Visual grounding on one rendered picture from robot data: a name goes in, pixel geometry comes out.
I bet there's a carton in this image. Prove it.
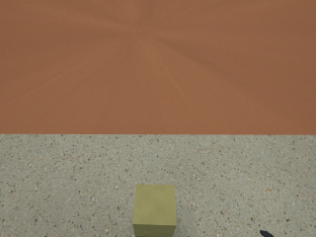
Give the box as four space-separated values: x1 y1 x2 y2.
132 184 177 237

